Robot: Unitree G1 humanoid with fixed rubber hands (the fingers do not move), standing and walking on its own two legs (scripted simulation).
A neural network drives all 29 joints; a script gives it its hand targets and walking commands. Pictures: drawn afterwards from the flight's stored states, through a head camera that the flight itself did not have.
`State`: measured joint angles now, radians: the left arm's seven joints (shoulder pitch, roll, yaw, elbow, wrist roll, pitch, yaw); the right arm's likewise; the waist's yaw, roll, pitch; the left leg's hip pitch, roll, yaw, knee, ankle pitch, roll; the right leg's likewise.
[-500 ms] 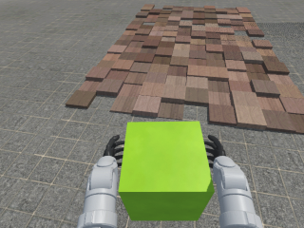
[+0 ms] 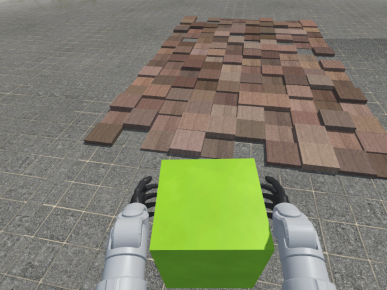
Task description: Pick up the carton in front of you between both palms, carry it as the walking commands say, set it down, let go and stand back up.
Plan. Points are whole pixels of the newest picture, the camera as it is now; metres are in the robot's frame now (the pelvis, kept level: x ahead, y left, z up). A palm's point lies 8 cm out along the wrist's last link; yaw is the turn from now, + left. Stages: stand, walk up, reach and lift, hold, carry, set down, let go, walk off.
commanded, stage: hold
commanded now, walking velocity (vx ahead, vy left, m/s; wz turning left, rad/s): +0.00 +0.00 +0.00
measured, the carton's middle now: (208, 225) +0.29 +0.00 -0.04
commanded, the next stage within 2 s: carry in 1.28 s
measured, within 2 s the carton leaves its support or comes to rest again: neither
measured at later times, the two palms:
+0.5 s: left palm (137, 209) +0.28 +0.15 +0.05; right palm (282, 209) +0.28 -0.15 +0.05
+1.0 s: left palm (137, 208) +0.28 +0.15 +0.05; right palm (282, 208) +0.28 -0.15 +0.05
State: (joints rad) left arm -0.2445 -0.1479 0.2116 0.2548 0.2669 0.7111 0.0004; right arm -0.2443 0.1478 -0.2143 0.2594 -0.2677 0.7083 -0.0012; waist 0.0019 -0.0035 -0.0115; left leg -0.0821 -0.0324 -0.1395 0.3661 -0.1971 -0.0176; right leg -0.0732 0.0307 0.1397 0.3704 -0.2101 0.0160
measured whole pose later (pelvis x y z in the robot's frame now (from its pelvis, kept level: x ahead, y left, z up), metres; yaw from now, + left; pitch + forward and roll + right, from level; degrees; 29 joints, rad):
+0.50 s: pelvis -0.01 +0.00 +0.00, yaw +0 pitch -7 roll +0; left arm -0.30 -0.16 0.25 0.26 0.29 0.76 -0.01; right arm -0.30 0.16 -0.26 0.27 -0.29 0.75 0.01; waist 0.00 0.00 0.01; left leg -0.07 -0.03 -0.13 0.37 -0.19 -0.02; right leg -0.06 0.03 0.14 0.38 -0.20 0.02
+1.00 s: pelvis +0.00 +0.00 +0.00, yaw +0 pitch -7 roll +0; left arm -0.26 -0.15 0.22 0.23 0.28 0.77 -0.01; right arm -0.26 0.15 -0.22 0.23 -0.28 0.77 0.01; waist 0.00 0.00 0.00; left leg -0.04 -0.03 -0.13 0.35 -0.19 -0.02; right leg -0.03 0.03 0.13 0.35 -0.20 0.01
